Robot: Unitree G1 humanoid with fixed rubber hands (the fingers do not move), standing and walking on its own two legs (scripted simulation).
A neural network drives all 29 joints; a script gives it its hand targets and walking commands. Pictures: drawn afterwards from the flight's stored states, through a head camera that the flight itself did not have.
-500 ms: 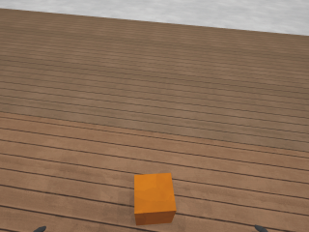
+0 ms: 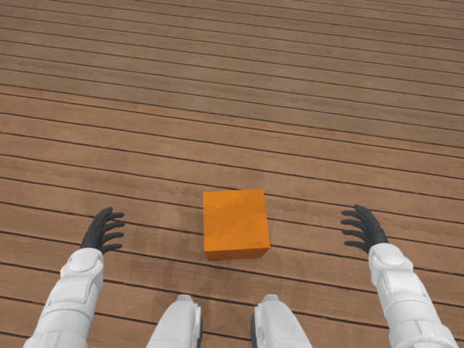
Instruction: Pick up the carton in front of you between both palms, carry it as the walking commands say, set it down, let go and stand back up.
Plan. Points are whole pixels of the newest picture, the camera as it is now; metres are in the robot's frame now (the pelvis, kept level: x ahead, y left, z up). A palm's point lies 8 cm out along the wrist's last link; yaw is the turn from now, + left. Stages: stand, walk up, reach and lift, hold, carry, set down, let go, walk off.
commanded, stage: reach and lift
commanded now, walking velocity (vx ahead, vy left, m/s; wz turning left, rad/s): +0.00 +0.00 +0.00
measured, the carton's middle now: (234, 227) +0.44 -0.02 -0.59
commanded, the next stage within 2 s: none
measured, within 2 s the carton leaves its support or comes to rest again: neither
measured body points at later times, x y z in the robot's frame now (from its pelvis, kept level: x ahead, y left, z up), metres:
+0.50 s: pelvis -0.07 -0.01 -0.07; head +0.23 -0.02 +0.26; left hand +0.45 +0.18 -0.16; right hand +0.48 -0.21 -0.16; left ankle +0.02 +0.13 -0.68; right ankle +0.02 -0.12 -0.68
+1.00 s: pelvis -0.07 +0.00 -0.23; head +0.29 -0.02 +0.05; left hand +0.44 +0.18 -0.40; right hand +0.46 -0.22 -0.40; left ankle +0.02 +0.13 -0.68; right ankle +0.02 -0.13 -0.68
